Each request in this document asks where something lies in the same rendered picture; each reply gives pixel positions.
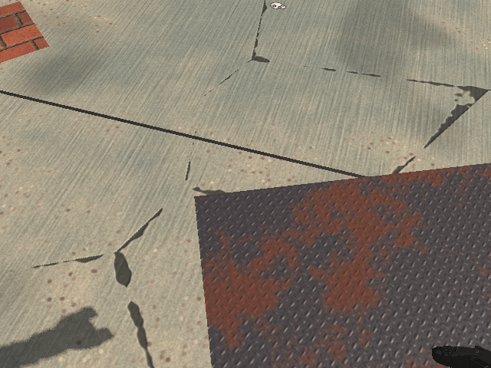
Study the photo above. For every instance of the robot right hand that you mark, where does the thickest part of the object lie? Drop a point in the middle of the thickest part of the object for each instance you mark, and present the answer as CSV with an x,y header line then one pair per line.
x,y
462,357

